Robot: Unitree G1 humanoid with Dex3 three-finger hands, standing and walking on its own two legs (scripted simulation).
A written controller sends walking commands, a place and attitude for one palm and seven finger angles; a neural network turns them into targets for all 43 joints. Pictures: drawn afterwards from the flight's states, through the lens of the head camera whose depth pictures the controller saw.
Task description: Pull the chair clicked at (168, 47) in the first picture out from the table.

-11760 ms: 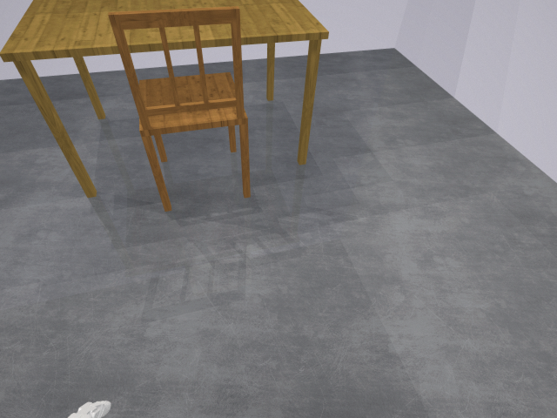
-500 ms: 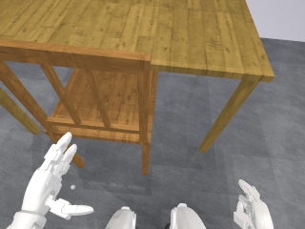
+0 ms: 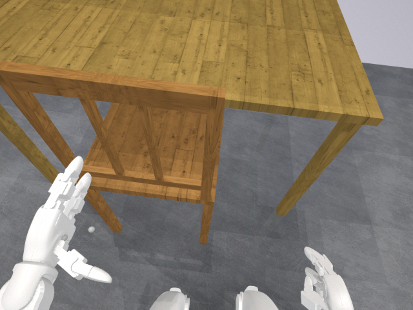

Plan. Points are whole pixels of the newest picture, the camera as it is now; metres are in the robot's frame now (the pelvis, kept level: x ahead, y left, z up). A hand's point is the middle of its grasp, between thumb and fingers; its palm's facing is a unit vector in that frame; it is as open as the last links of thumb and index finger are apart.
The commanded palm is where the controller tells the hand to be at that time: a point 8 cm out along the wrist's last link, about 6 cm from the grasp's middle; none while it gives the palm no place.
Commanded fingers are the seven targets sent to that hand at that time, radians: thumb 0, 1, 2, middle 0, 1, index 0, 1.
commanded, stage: raise the hand toward the chair's back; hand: left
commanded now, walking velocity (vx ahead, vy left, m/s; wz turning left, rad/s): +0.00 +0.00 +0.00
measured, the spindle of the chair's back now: (106, 141) +0.46 +0.26 +0.00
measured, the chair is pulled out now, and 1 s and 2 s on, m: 0.00 0.00 0.00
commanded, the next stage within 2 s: aim the fingers beside a spindle in 0.48 s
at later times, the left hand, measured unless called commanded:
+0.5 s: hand (108, 233) +0.24 +0.18 +0.04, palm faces -0.07 -1.00 -0.05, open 17.0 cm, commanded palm +0.22 +0.24 +0.05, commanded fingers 0.00 -0.50 0.30 -0.06 -0.08 -0.06 -0.08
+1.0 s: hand (120, 222) +0.26 +0.17 +0.03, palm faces -0.06 -1.00 -0.05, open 17.0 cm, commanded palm +0.24 +0.22 +0.03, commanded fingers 0.00 -0.50 0.30 -0.06 -0.08 -0.06 -0.08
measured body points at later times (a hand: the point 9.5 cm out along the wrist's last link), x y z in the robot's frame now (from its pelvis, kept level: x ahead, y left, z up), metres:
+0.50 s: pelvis +0.00 -0.01 +0.00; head +0.07 +0.00 +0.45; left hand +0.24 +0.24 +0.05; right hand +0.18 -0.25 -0.07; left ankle -0.01 +0.08 -0.66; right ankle +0.03 -0.13 -0.66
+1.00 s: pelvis +0.00 -0.02 -0.01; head +0.08 -0.01 +0.44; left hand +0.26 +0.22 +0.04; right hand +0.17 -0.27 -0.09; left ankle -0.01 +0.08 -0.66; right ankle +0.03 -0.13 -0.66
